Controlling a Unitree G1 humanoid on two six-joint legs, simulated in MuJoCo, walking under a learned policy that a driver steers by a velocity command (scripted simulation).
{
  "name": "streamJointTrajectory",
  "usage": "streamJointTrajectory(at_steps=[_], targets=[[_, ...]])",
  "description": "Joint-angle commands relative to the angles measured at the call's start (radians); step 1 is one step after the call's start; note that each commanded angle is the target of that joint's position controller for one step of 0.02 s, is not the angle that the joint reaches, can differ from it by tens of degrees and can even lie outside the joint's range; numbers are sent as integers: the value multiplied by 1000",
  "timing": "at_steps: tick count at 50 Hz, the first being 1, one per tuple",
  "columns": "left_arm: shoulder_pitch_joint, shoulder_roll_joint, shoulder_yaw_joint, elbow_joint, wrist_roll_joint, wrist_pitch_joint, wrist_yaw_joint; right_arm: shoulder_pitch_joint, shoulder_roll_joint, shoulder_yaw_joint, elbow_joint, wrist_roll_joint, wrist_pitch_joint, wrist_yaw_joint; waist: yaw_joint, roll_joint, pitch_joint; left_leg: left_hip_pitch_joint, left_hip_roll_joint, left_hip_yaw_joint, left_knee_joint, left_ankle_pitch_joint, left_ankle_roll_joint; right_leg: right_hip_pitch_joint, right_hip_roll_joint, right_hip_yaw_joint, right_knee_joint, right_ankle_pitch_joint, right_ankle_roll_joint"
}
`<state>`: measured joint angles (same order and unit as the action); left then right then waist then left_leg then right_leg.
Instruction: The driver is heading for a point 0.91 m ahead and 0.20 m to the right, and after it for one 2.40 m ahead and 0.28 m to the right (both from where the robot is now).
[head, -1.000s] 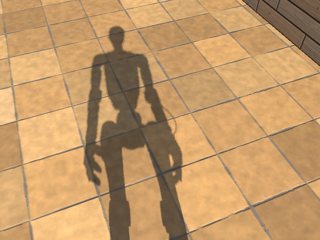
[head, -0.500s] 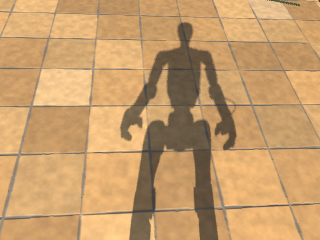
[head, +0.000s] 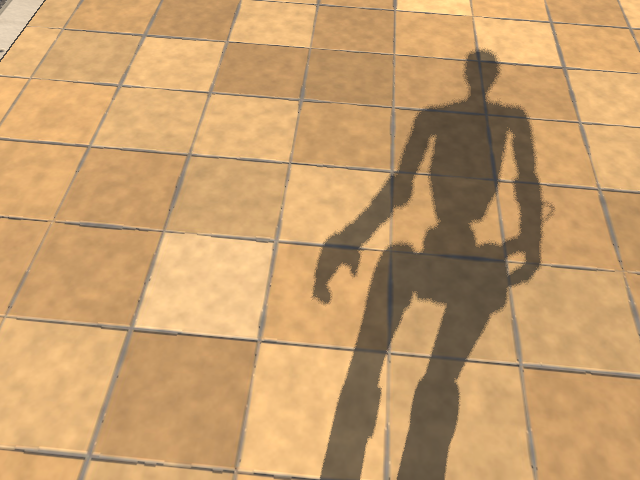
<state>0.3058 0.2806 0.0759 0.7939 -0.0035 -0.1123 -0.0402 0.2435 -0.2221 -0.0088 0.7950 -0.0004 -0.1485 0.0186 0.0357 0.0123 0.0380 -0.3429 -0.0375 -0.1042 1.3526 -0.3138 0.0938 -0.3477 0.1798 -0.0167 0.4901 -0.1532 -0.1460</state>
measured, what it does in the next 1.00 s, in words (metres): walks ahead, turning right: left foot, then right foot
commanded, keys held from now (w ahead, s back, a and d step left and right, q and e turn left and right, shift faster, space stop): w+e+shift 0.42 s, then e+shift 0.24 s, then q+shift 0.34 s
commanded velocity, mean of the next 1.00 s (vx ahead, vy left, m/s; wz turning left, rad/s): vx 0.63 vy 0.00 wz -0.57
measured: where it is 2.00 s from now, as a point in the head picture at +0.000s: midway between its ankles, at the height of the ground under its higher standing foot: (367, 356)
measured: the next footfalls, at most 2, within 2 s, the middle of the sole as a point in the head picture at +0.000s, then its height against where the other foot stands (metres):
left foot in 0.30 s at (265, 462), level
right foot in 0.70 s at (438, 380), level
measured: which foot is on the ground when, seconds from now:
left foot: up 0.00-0.28, down 0.30-0.70, up 0.72-1.00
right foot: down 0.00-0.28, up 0.30-0.68, down 0.70-1.00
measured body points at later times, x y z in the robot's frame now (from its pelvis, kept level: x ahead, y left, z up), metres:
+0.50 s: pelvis +0.43 +0.02 +0.01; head +0.45 +0.00 +0.46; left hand +0.71 +0.19 -0.06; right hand +0.36 -0.28 -0.10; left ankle +0.47 +0.15 -0.73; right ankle +0.41 -0.10 -0.62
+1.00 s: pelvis +0.65 -0.10 +0.01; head +0.68 -0.13 +0.46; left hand +0.92 +0.01 -0.09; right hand +0.59 -0.40 -0.11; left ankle +0.78 +0.02 -0.65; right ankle +0.67 -0.20 -0.73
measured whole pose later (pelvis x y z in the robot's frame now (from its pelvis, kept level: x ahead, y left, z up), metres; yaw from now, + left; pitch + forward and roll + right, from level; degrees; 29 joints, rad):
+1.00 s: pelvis +0.65 -0.10 +0.01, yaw -34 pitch +1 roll -1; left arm 0.14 0.22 0.02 0.70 0.04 -0.04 0.00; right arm 0.20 -0.30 -0.04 0.75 0.02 0.02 -0.04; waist 0.00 0.04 0.06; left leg -0.63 0.11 -0.06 1.11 -0.35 -0.10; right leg -0.36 0.04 -0.13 0.45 -0.12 -0.10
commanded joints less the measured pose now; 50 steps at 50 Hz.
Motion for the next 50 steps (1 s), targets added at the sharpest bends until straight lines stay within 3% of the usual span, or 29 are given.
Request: streamJointTrajectory(at_steps=[1, 3, 7, 11, 13, 14, 15, 16, 17, 18, 19, 20, 21, 23, 25, 28, 31, 33, 34, 35, 36, 37, 38, 39, 40, 41, 44, 46, 50], targets=[[19, 49, 0, -64, -5, -18, -2, -40, -94, -18, -136, -14, -39, -3, -74, 53, -26, -345, 91, -65, -97, 30, -18, 242, -267, 573, -318, -142, -198], [32, 40, -7, -57, -27, -13, 10, -64, -87, -14, -164, -21, -28, -15, -96, 38, 30, -326, 113, -26, -220, 26, -63, 97, -246, 512, -329, -89, -194], [80, 79, 5, -56, -38, -3, 40, -311, -31, 9, -271, -34, -33, -16, -4, -26, 83, -23, 39, 75, -664, 411, -116, -209, -142, 368, -326, 32, -111], [162, 71, 8, -32, -62, 7, 42, -354, -116, -38, -315, 24, -22, -31, 27, -101, 25, 88, 2, 7, -859, 435, -141, -17, -178, 477, -222, -33, -54], [153, 76, 13, -31, -52, 21, 44, -269, -177, -75, -308, 34, -32, -38, -40, -111, -45, 160, -9, 15, -903, 306, -107, 124, -180, 478, -20, 246, -13], [112, 87, 13, -51, -33, 27, 40, -94, -206, -94, -284, 37, -34, -42, -141, -122, -166, 344, 46, -4, -862, 267, -67, 105, -163, 441, 191, 362, 21], [75, 26, -8, -95, 8, 31, 35, 182, -266, -110, -250, 33, -21, -56, -247, -58, -372, 669, 230, -165, -784, 63, 1, -56, -133, 366, 530, 235, 41], [272, -94, -55, -124, -53, 21, 27, 240, -330, -115, -201, 3, -14, -32, -127, 433, -568, 982, 512, -772, -958, -313, 188, -389, -55, 265, 863, -410, 77], [225, -6, -49, -110, -88, 31, 46, 208, -228, -105, -212, 3, -3, -26, -157, 386, -437, 894, 485, -863, -1043, -582, 151, -545, -173, 219, 991, -336, 71], [89, 53, -35, -127, -66, 37, 51, 162, -160, -92, -205, 10, 8, -33, -184, 245, -252, 754, 429, -667, -1053, -449, 99, -606, -201, 171, 1008, -251, 69], [1, 58, -31, -146, -39, 41, 49, 129, -153, -86, -186, 1, 19, -34, -168, 63, -141, 593, 391, -492, -1056, -200, 76, -573, -240, 138, 979, -191, 72], [-61, 44, -28, -171, -18, 41, 42, 101, -142, -83, -167, -15, 24, -29, -142, 4, -70, 457, 351, -378, -1075, -44, 70, -531, -270, 132, 934, -156, 67], [-57, 20, -26, -188, -30, 51, 31, 68, -121, -76, -147, -26, 21, -26, -96, 36, -39, 359, 328, -290, -1095, 20, 65, -484, -305, 141, 911, -148, 66], [-79, -4, -27, -216, -48, 80, 26, -2, -67, -65, -118, -6, 21, -15, -50, 60, 29, 243, 293, -105, -1109, 295, 50, -465, -336, 124, 864, -184, 85], [-105, -4, -32, -251, -25, 86, 22, -75, -109, -74, -102, 5, 21, -21, -10, 67, 75, 149, 285, 30, -1124, 578, 47, -449, -332, 90, 734, -120, 118], [-122, 24, -29, -242, 2, 71, -8, -141, -199, -91, -99, 6, 22, -43, -3, 37, 37, 67, 212, 214, -1120, 602, 7, -219, -279, 0, 370, 217, 132], [-144, 81, -4, -245, -6, 76, -37, -91, -283, -109, -80, 23, 26, -54, -5, 49, -29, 184, 222, 269, -1010, 803, -34, -76, -196, -70, 232, 254, 91], [-34, 162, 34, -224, -7, 86, -38, -85, -319, -121, -90, 39, 43, -56, 65, 73, -102, 232, 239, 276, -789, 1019, -49, 71, -126, -103, 200, 170, 38], [95, 204, 60, -198, -3, 86, -30, -65, -300, -114, -92, 46, 46, -52, 131, 42, -163, 149, 229, 261, -584, 964, -60, 279, -102, -70, 135, 215, -8], [115, 216, 63, -191, -10, 85, -9, 9, -220, -87, -80, 33, 45, -40, 124, -111, -154, -19, 134, 250, -278, 300, -103, 435, -177, 55, 39, 404, -58], [1, 285, 44, -259, 28, 78, 17, 180, -100, -43, -82, -33, 43, -23, -33, -409, -260, -251, 19, 189, 146, -426, -138, 619, -452, 412, 163, 1113, -192], [-33, 241, 25, -319, 53, 69, 7, 249, -240, -48, -74, 7, 36, -7, 13, -269, -605, -265, 24, -35, 264, -353, -127, 694, -628, 719, 3, 850, -341], [-50, 194, 13, -297, 45, 70, -5, 160, -295, -63, -53, 38, 55, -8, 30, -58, -525, -246, 70, -21, 212, -255, -128, 555, -578, 636, -57, 577, -285], [-83, 157, 1, -264, 18, 65, -8, 95, -262, -58, -70, 40, 76, -20, 2, 24, -354, -285, 114, 10, 101, -191, -139, 393, -528, 515, -82, 431, -223], [-114, 113, -18, -248, 10, 59, -5, 64, -229, -50, -65, 32, 102, -37, -19, 44, -273, -258, 147, 5, 36, -172, -147, 261, -491, 441, -93, 372, -183], [-143, 104, -24, -228, 23, 53, -3, 82, -220, -50, -56, 34, 125, -46, -48, 15, -214, -184, 162, -4, -22, -159, -151, 115, -465, 360, -120, 357, -166], [-179, 103, -20, -183, 55, 35, 12, 120, -179, -52, -43, 21, 144, -61, -82, -56, -184, -65, 147, 18, -139, -111, -178, -26, -429, 168, -174, 495, -159], [-177, 129, -5, -168, 47, 43, 34, 83, -176, -58, -61, 16, 147, -65, -68, -51, -194, -141, 149, 29, -169, -72, -193, 50, -453, 124, -177, 522, -163], [-198, 109, -1, -157, 33, 77, 72, 3, -160, -66, -105, 23, 175, -58, -40, -83, -149, -228, 177, 52, -254, 20, -204, 102, -468, 69, -245, 143, -141]])
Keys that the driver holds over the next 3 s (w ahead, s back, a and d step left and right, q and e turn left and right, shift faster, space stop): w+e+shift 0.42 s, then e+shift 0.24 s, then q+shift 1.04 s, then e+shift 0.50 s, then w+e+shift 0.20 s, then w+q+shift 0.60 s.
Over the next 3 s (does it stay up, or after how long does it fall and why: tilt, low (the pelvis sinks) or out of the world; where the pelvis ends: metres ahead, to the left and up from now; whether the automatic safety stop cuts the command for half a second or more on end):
stays up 1.12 -0.32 -0.02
